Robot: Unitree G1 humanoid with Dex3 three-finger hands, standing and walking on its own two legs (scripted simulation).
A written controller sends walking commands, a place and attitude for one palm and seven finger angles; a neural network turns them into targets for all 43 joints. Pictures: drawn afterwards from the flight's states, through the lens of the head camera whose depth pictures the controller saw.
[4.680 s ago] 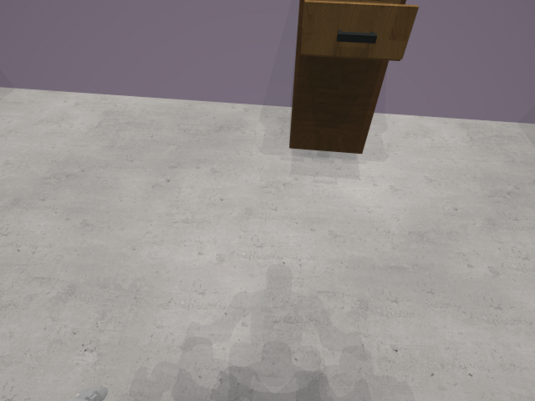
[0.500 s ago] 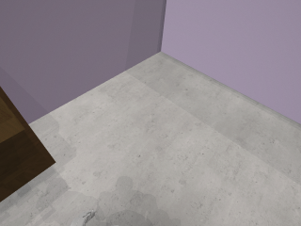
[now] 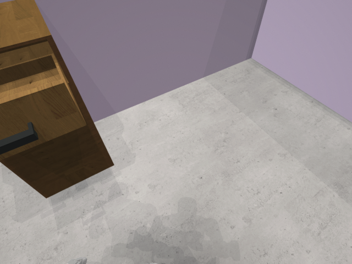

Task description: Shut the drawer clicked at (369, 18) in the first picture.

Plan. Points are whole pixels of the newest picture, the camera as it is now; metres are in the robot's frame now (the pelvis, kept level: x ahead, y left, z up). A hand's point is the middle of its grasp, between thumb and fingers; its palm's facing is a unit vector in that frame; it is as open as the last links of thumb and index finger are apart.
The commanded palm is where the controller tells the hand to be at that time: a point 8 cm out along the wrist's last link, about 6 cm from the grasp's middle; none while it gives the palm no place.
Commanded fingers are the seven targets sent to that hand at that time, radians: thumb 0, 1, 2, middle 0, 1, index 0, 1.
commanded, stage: turn to face it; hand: left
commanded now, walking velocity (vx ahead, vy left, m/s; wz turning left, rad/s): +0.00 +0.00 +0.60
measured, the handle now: (8, 138) +0.42 +0.48 +0.02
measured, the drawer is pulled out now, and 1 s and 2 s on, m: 0.28 0.28 0.28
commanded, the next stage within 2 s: take the last steps up to it in 0.78 s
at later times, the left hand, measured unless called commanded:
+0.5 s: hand out of the picture -0.08 +0.23 -0.18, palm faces +0.36 -0.89 -0.27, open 7.4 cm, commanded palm none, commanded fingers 0.00 0.90 0.90 -0.20 -0.30 -0.20 -0.30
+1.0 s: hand out of the picture -0.08 +0.17 -0.14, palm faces +0.49 -0.83 -0.26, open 7.4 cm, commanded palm none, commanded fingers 0.00 0.90 0.90 -0.20 -0.30 -0.20 -0.30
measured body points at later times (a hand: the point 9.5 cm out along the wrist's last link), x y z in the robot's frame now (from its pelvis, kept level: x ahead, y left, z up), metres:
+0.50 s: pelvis -0.04 +0.01 +0.00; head -0.01 +0.04 +0.44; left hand -0.10 +0.27 -0.16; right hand +0.15 -0.20 -0.13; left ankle -0.08 +0.11 -0.73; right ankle -0.02 -0.13 -0.69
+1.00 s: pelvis -0.05 -0.02 +0.01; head -0.02 -0.04 +0.46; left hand -0.11 +0.22 -0.12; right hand +0.11 -0.21 -0.16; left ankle -0.14 +0.09 -0.66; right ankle +0.00 -0.10 -0.73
